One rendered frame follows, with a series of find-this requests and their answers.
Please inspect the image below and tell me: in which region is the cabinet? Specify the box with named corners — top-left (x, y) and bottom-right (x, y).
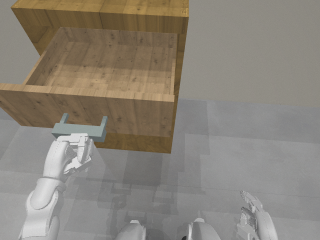
top-left (10, 0), bottom-right (189, 154)

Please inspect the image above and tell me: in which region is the drawer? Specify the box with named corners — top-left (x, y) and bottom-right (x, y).
top-left (0, 27), bottom-right (177, 137)

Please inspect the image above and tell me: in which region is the right robot hand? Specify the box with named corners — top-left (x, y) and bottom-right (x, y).
top-left (237, 190), bottom-right (278, 240)

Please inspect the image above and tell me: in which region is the left robot forearm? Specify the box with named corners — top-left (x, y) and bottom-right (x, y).
top-left (17, 177), bottom-right (67, 240)

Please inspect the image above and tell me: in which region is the handle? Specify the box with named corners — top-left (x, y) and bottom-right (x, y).
top-left (51, 113), bottom-right (108, 143)

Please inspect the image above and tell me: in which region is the robot left shin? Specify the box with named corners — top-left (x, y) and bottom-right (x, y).
top-left (130, 220), bottom-right (140, 224)

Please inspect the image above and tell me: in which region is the right robot thigh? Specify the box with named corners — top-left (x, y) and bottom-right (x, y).
top-left (186, 221), bottom-right (221, 240)

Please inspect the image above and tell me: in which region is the left robot hand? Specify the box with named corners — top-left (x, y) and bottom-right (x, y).
top-left (43, 133), bottom-right (95, 183)

